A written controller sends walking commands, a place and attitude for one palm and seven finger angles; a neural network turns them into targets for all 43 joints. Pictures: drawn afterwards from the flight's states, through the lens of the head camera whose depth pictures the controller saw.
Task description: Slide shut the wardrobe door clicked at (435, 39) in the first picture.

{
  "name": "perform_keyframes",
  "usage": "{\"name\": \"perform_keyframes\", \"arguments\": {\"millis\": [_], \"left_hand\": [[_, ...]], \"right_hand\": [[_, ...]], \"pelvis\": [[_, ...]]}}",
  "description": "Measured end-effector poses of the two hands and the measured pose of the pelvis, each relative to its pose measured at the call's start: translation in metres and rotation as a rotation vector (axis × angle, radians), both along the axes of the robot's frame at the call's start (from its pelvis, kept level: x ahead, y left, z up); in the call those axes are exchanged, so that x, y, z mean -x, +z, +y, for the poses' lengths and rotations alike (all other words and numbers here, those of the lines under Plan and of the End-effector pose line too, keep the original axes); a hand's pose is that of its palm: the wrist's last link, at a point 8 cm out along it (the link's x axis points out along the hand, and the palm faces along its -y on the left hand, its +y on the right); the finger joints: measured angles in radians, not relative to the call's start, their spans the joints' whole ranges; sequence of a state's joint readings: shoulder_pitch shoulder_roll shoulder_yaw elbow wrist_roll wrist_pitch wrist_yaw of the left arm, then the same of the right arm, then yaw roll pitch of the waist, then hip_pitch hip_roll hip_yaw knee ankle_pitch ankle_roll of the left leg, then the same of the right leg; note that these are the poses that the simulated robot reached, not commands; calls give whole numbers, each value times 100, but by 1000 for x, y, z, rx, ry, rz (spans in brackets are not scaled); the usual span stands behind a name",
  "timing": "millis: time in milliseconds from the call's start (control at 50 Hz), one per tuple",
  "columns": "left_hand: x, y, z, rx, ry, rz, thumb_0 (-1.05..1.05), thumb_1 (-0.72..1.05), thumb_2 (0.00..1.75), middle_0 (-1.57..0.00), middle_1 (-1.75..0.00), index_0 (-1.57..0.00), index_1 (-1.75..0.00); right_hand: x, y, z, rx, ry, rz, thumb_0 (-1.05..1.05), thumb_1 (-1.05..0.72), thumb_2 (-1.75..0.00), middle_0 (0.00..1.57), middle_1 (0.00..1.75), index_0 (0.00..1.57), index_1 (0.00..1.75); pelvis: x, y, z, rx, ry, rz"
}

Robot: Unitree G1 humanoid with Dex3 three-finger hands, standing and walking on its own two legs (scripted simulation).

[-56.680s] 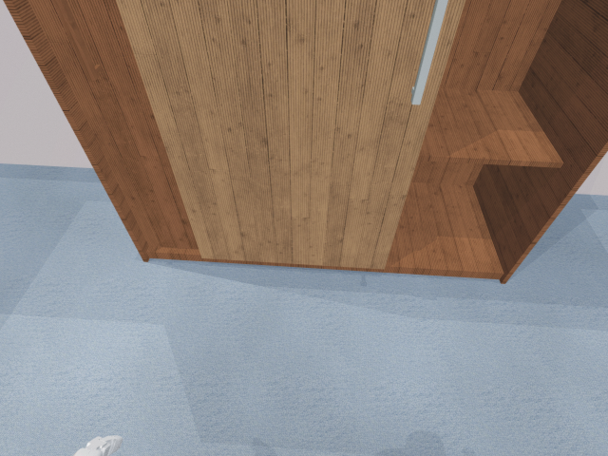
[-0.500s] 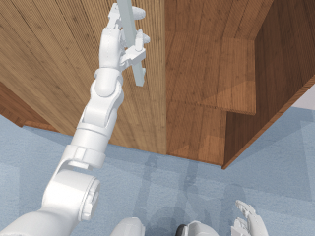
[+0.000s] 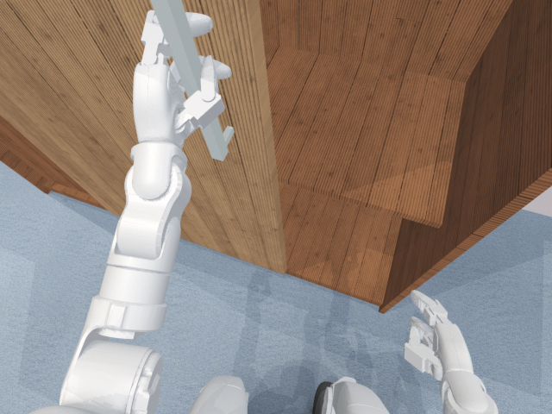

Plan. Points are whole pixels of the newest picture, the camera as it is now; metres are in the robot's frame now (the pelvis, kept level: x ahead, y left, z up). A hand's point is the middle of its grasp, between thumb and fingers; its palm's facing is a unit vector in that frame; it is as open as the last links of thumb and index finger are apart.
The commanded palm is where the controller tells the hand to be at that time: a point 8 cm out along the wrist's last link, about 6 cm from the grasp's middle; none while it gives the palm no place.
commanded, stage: step sideways, sliding the door along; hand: left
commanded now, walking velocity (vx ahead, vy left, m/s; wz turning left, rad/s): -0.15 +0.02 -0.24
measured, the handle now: (198, 60) +0.45 +0.18 +0.19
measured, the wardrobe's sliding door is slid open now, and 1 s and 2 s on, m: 0.34 0.19 0.16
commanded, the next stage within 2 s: stop walking and hold the door there in 1.36 s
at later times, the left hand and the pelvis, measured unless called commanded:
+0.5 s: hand (276, 116) +0.39 +0.08 +0.19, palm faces +0.05 -1.00 +0.03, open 6.4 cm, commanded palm +0.36 +0.05 +0.19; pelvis +0.06 +0.00 +0.01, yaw -1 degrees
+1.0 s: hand (331, 135) +0.38 +0.02 +0.18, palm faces -0.10 -0.99 -0.04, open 6.6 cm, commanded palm +0.36 +0.01 +0.18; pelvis +0.04 -0.04 +0.01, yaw -7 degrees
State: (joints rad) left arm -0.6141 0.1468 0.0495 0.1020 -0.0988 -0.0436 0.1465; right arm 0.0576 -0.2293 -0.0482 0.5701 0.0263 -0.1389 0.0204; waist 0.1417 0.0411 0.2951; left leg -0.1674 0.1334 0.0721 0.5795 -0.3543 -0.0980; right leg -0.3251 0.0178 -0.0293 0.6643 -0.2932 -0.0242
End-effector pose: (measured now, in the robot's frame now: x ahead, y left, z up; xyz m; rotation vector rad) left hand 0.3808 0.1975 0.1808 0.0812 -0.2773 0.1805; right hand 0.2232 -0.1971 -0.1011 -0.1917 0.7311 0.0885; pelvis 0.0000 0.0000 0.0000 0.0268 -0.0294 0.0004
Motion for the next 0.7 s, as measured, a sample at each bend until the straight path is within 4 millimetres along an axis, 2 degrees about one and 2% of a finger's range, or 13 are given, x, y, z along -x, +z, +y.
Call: {"name": "perform_keyframes", "arguments": {"millis": [100, 220, 320, 380, 460, 580, 700], "left_hand": [[2, -1, -12, 8, 33, -13, -1, 79, 88, -45, -141, -11, -138], [4, -1, -26, 28, -3, -29, -1, 80, 86, -43, -141, -11, -136], [7, -3, -41, 15, -30, -50, -1, 81, 85, -41, -141, -8, -131], [9, -3, -51, 19, -39, -52, -1, 81, 85, -41, -140, -8, -129], [11, -2, -64, 63, -85, -43, 1, 81, 84, -39, -140, -12, -128], [9, -4, -79, 62, -237, -76, 1, 80, 84, -39, -140, -13, -129], [10, -6, -92, -22, -283, -111, -1, 78, 82, -45, -140, -12, -128]], "right_hand": [[-13, -2, -6, -25, -2, 20, 1, -91, -90, 20, 30, 20, 30], [-25, 3, -9, 2, -10, 15, 1, -91, -90, 20, 30, 20, 30], [-43, 2, 3, -48, 40, -36, 1, -91, -90, 20, 30, 19, 30], [-54, 2, 11, -73, 53, -34, 1, -91, -90, 20, 30, 20, 30], [-65, 12, 15, -59, 41, -41, 2, -91, -90, 20, 30, 20, 30], [-78, 26, 15, -40, 16, -87, 1, -91, -90, 20, 30, 20, 30], [-79, 20, 9, -60, 13, -91, 1, -91, -90, 20, 30, 20, 30]], "pelvis": [[-12, 7, -12, 0, 23, 24], [-26, 8, -7, 1, 20, 61], [-43, 0, -10, 0, 1, 34], [-49, 3, -12, 9, 12, 37], [-55, 11, -4, 9, -1, 70], [-67, 8, 3, 20, -43, 64], [-72, -1, -13, 34, -53, 13]]}}
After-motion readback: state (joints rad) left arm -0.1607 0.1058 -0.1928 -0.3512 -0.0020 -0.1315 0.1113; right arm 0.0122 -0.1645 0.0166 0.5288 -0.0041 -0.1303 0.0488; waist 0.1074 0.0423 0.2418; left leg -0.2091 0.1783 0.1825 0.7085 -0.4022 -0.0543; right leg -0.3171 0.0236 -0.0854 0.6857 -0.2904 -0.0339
